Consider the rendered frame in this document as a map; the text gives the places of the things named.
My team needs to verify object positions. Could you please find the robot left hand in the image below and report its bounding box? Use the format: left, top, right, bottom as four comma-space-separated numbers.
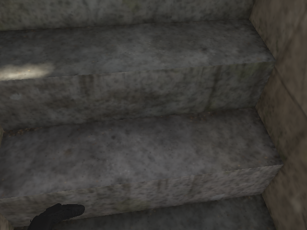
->
27, 203, 85, 230

